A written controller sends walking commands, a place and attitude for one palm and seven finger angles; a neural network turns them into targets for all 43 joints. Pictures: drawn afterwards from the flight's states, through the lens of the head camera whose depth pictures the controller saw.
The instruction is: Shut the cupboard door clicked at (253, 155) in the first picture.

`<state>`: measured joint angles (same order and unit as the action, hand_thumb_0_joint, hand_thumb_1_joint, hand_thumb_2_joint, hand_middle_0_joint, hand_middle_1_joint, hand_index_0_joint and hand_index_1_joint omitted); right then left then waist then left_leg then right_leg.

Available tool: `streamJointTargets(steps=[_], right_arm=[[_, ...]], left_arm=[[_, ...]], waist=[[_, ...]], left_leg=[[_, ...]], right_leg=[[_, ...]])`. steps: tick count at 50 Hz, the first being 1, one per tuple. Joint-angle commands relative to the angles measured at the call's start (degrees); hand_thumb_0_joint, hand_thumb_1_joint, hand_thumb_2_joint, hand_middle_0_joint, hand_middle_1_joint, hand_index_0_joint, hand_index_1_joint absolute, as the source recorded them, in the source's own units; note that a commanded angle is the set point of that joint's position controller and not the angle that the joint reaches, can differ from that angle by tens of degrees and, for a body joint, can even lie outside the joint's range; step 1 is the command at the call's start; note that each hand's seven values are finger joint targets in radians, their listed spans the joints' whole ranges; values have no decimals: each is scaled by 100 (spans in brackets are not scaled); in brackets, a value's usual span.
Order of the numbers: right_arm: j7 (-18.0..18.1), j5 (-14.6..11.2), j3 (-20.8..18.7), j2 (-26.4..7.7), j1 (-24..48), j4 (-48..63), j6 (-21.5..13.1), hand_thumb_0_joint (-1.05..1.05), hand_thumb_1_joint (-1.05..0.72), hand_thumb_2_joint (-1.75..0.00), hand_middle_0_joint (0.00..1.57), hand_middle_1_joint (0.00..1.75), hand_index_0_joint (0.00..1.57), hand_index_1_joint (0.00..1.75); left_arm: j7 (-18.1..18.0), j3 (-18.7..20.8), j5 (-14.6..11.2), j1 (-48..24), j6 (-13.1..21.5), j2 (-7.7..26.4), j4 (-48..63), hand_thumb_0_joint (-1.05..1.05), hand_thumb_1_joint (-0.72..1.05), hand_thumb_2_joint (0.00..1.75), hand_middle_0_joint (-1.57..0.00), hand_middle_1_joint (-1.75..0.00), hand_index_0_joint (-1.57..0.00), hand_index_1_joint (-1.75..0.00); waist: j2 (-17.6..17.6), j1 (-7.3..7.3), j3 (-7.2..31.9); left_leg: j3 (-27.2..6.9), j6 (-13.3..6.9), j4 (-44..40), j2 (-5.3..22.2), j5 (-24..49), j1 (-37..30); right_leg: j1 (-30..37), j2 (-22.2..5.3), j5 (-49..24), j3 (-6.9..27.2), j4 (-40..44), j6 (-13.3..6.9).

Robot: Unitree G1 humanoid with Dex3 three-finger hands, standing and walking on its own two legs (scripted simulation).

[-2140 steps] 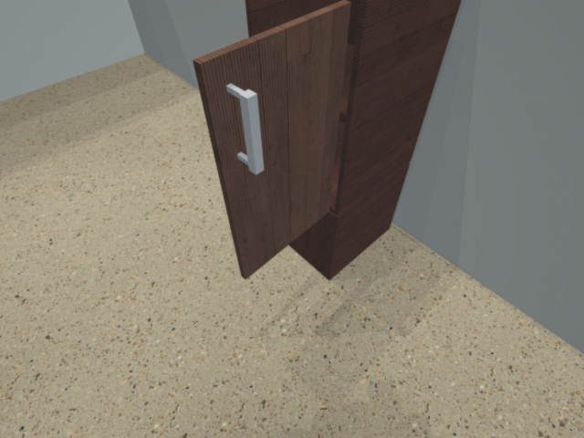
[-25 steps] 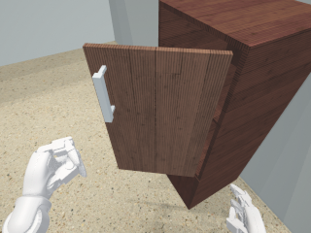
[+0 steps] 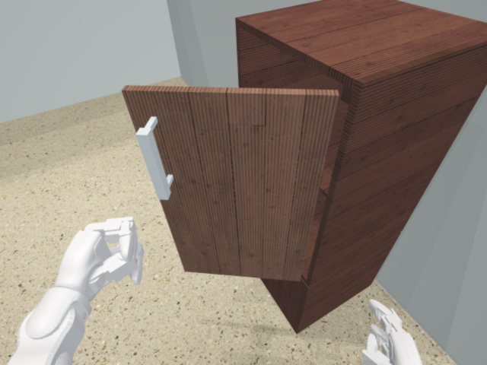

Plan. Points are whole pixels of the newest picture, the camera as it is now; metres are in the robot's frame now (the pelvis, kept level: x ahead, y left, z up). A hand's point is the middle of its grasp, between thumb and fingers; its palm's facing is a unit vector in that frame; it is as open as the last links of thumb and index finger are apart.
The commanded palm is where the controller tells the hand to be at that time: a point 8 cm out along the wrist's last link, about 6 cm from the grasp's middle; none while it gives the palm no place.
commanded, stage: raise the hand and make a fist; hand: left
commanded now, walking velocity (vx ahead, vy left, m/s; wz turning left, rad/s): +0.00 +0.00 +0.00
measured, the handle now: (158, 159) +0.42 +0.20 +0.13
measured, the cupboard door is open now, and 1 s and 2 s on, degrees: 54 54 54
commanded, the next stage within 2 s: bring the fist close to the handle in 0.16 s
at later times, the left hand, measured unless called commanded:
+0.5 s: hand (119, 242) +0.24 +0.20 +0.14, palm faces +0.07 -1.00 -0.06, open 3.1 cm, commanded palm +0.22 +0.24 +0.14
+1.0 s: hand (145, 219) +0.29 +0.18 +0.13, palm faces -0.02 -1.00 -0.05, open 3.1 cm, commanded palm +0.27 +0.23 +0.14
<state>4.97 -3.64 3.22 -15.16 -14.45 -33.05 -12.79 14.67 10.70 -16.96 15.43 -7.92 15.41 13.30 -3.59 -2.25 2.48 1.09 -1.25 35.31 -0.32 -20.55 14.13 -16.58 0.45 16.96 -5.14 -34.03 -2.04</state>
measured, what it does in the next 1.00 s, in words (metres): stands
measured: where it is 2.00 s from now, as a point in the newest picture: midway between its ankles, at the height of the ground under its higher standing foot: outside the picture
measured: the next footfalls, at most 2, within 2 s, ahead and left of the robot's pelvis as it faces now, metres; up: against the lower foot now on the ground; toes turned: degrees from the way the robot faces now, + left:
none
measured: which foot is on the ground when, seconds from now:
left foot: down 0.00-1.00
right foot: down 0.00-1.00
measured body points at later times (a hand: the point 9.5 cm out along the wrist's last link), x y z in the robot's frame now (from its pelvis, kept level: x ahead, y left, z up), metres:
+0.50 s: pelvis -0.01 +0.00 +0.00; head -0.02 -0.01 +0.45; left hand +0.23 +0.25 +0.15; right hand +0.18 -0.21 -0.07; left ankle -0.02 +0.10 -0.73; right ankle +0.01 -0.09 -0.73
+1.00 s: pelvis +0.00 +0.01 +0.00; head -0.01 -0.02 +0.45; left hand +0.28 +0.23 +0.14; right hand +0.17 -0.22 -0.08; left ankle -0.02 +0.10 -0.73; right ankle +0.01 -0.09 -0.73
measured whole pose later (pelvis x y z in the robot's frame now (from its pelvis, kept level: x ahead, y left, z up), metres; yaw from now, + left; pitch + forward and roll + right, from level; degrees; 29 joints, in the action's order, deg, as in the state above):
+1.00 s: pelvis +0.00 +0.01 +0.00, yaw +0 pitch -1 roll +0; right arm 5.1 -3.3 2.9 -14.9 -13.6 -35.8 -11.7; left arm 11.1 8.9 -14.3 -0.4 -5.3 14.2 1.1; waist -3.5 -1.8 1.0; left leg 1.4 -1.9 32.3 -1.3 -19.0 12.3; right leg -15.2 -0.4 15.8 -4.7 -31.9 -1.4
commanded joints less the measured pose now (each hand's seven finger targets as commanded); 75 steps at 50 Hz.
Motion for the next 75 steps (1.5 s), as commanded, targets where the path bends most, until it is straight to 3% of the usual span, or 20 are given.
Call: streamJointTargets(steps=[1, 5, 8, 10, 15, 17, 21, 24, 26, 30, 35, 44, 49, 50, 55, 58, 63, 70, 73, 75], right_arm=[[41, 91, -189, -442, 819, 1044, -417, 0, -90, -90, 20, 30, 20, 30], [-10, 82, -192, -460, 627, 809, -543, 0, -90, -90, 20, 30, 20, 30], [12, 23, -189, -515, 637, 753, -561, 0, -90, -90, 20, 30, 20, 30], [42, -25, -230, -594, 627, 772, -534, 0, -90, -90, 20, 30, 20, 30], [103, 25, -234, -614, 804, 927, -492, 0, -90, -90, 20, 30, 20, 30], [87, 65, -208, -503, 829, 921, -533, 0, -90, -90, 20, 30, 20, 30], [46, 85, -180, -493, 687, 662, -603, 0, -90, -90, 20, 30, 20, 30], [37, 43, -186, -510, 657, 623, -598, 0, -90, -90, 20, 30, 20, 30], [49, 13, -213, -561, 649, 643, -549, 0, -90, -90, 20, 30, 20, 30], [84, 27, -235, -614, 704, 730, -431, 0, -90, -90, 20, 30, 20, 30], [51, 91, -208, -525, 797, 719, -357, 0, -90, -90, 20, 30, 20, 30], [44, 7, -247, -562, 680, 656, -294, 0, -90, -90, 20, 30, 20, 30], [106, 34, -254, -585, 744, 646, -229, 0, -90, -90, 20, 30, 20, 30], [104, 47, -270, -622, 710, 592, -197, 0, -90, -90, 20, 30, 20, 30], [37, 86, -247, -561, 728, 561, -119, 0, -90, -90, 20, 30, 20, 30], [7, 56, -234, -534, 739, 564, -71, 0, -90, -90, 20, 30, 20, 30], [22, 11, -260, -580, 730, 636, 18, 0, -90, -90, 20, 30, 20, 30], [37, 49, -275, -589, 777, 679, 50, 0, -90, -90, 20, 30, 20, 30], [13, 52, -262, -526, 758, 662, 14, 0, -90, -90, 20, 30, 20, 30], [25, 51, -285, -582, 701, 585, 40, 0, -90, -90, 20, 30, 20, 30]], left_arm=[[-448, 1150, -71, -1349, 840, 1342, 1968, 0, 90, 90, -130, -150, -130, -150], [-601, 876, -68, -1209, 1341, 982, 1625, 0, 90, 90, -130, -150, -130, -150], [-351, 325, -4, -1003, 1075, 610, 1027, 0, 90, 90, -130, -150, -130, -150], [-155, 189, -5, -736, 734, 581, 667, 0, 90, 90, -130, -150, -130, -150], [-149, 733, -102, -1274, 529, 1102, 1341, 0, 90, 90, -130, -150, -130, -150], [-319, 796, -112, -1550, 756, 1000, 1585, 0, 90, 90, -130, -150, -130, -150], [-557, 596, -26, -1932, 1169, 817, 1252, 0, 90, 90, -130, -150, -130, -150], [-462, 94, 135, -1891, 1043, 481, 860, 0, 90, 90, -130, -150, -130, -150], [-357, -25, 179, -1864, 788, 464, 544, 0, 90, 90, -130, -150, -130, -150], [-340, 432, 140, -1873, 462, 876, 485, 0, 90, 90, -130, -150, -130, -150], [-631, 837, 64, -2543, 756, 1071, 682, 0, 90, 90, -130, -150, -130, -150], [-327, -32, 186, -2963, 699, 435, 97, 0, 90, 90, -130, -150, -130, -150], [-409, 289, 150, -3393, 626, 722, -27, 0, 90, 90, -130, -150, -130, -150], [-510, 576, 174, -3508, 680, 1063, -69, 0, 90, 90, -130, -150, -130, -150], [-732, 712, 269, -3667, 876, 1113, -312, 0, 90, 90, -130, -150, -130, -150], [-634, 344, 309, -3818, 826, 770, -557, 0, 90, 90, -130, -150, -130, -150], [-446, 192, 251, -3956, 627, 625, -847, 0, 90, 90, -130, -150, -130, -150], [-591, 600, 244, -4213, 860, 1069, -608, 0, 90, 90, -130, -150, -130, -150], [-631, 354, 295, -4254, 1000, 797, -501, 0, 90, 90, -130, -150, -130, -150], [-636, 455, 314, -4176, 998, 962, -756, 0, 90, 90, -130, -150, -130, -150]], waist=[[283, -184, 929], [-99, -52, 627], [-213, 33, 36], [312, 75, -169], [722, -48, 494], [401, -93, 787], [103, 66, 458], [-223, 96, 214], [122, 105, 173], [499, -34, 528], [408, -96, 819], [60, 138, 578], [487, 104, 787], [556, 81, 887], [299, -3, 1074], [75, 66, 960], [364, 107, 907], [392, 50, 1093], [46, 70, 1146], [241, 115, 985]], left_leg=[[-196, -31, -505, -9, 1367, 111], [-185, 20, -545, -3, 1460, -17], [-198, 14, -670, -2, 962, 118], [-211, -29, -649, 29, 761, 261], [-222, -60, -581, 4, 916, 167], [-248, -42, -652, 4, 1161, -47], [-290, 8, -700, 25, 1246, -100], [-294, 33, -795, 31, 1075, -112], [-290, -9, -804, 45, 979, -3], [-271, -20, -804, 49, 1186, -13], [-241, 27, -806, 43, 1571, -138], [-228, 43, -806, 45, 1572, -277], [-230, -5, -798, 23, 1495, -226], [-218, 0, -802, 43, 1490, -216], [-163, 33, -827, 36, 1781, -272], [-123, 42, -841, 15, 1792, -298], [-122, 11, -832, 11, 1721, -231], [-93, -11, -843, 8, 1580, -256], [-98, 12, -851, 7, 1774, -404], [-94, 1, -841, 27, 1653, -327]], right_leg=[[770, -226, -723, 510, 640, 181], [577, -123, -1095, 313, 547, 128], [281, -123, -581, 305, 722, 112], [250, -155, -238, 420, 888, 147], [536, -221, -32, 538, 893, 216], [600, -165, -423, 363, 723, 185], [357, -91, -755, 214, 611, 141], [223, -89, -669, 178, 637, 103], [287, -115, -598, 224, 696, 118], [578, -125, -752, 239, 691, 130], [743, -119, -1124, 218, 575, 118], [491, -87, -1340, 179, 600, 89], [585, -112, -1255, 228, 634, 131], [691, -125, -1186, 267, 648, 127], [877, -134, -1532, 279, 567, 86], [796, -128, -1669, 274, 585, 75], [777, -123, -1694, 263, 635, 90], [913, -149, -1465, 369, 688, 106], [849, -121, -1696, 315, 618, 74], [812, -117, -1584, 332, 683, 93]])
